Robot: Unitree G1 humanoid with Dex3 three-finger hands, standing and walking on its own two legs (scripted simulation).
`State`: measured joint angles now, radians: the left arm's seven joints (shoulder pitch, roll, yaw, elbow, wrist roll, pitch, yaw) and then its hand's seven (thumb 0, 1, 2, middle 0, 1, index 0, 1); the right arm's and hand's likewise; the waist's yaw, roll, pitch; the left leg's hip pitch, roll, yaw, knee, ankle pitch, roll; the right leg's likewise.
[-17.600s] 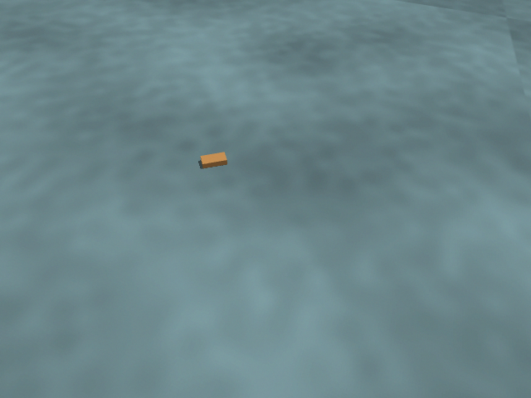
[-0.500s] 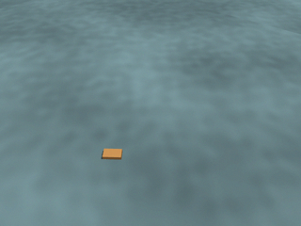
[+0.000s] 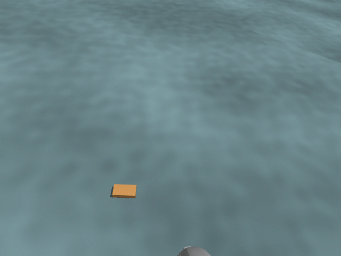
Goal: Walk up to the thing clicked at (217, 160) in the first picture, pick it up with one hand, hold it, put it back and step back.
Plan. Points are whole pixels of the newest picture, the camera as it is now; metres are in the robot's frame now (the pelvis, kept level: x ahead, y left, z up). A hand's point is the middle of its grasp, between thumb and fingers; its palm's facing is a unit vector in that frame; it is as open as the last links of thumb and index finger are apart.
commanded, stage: walk up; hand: left
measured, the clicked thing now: (124, 191) +0.64 +0.17 -0.76
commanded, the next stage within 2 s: none
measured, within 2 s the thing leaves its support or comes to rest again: neither
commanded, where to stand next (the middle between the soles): +0.24 -0.06 m, yaw -2 degrees
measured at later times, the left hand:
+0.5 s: hand (95, 197) +0.31 +0.19 -0.13, palm faces -0.08 -0.93 -0.35, open 7.4 cm
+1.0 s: hand (91, 210) +0.30 +0.21 -0.18, palm faces -0.04 -0.93 -0.37, open 7.4 cm
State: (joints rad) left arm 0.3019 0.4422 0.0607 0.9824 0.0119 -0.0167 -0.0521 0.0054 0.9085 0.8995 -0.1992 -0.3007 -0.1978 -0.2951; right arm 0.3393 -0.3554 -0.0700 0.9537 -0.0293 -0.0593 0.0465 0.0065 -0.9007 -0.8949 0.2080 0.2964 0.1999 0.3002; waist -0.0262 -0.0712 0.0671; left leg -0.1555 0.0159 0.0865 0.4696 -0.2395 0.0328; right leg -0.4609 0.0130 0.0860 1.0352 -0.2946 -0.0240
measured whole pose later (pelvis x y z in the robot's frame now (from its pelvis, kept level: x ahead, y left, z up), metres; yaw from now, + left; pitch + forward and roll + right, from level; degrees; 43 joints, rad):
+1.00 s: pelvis +0.21 -0.06 -0.03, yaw -3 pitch -2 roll +0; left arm 0.18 0.40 0.03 0.91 -0.02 0.02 0.00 0.00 0.91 0.90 -0.20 -0.30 -0.20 -0.30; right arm 0.12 -0.37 -0.02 0.82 -0.03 0.00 0.00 0.01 -0.90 -0.89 0.21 0.30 0.20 0.30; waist 0.02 -0.02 0.14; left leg -0.45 0.05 0.00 0.69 -0.21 -0.01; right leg -0.27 -0.01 0.04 0.78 -0.50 0.00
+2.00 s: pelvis +0.20 -0.05 +0.00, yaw +0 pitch -2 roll +0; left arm 0.11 0.37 0.00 1.09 0.01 -0.04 0.01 0.00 0.91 0.90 -0.20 -0.30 -0.20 -0.30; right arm 0.10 -0.36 -0.03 1.07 0.00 0.01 0.02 0.01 -0.90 -0.90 0.21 0.30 0.20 0.30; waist 0.00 0.01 0.06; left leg -0.17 0.00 -0.05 0.45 -0.23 -0.01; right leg -0.12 -0.04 0.01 0.42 -0.26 0.04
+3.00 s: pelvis +0.20 -0.06 +0.01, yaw +1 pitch -3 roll +0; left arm 0.10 0.36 0.01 1.12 0.01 -0.02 0.00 0.00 0.91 0.90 -0.20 -0.30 -0.20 -0.30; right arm 0.10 -0.34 -0.01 1.12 -0.01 0.00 0.01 0.01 -0.90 -0.90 0.21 0.30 0.20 0.30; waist 0.00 0.00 0.07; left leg -0.13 0.00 -0.06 0.35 -0.18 -0.02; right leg -0.08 -0.04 0.00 0.34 -0.22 0.04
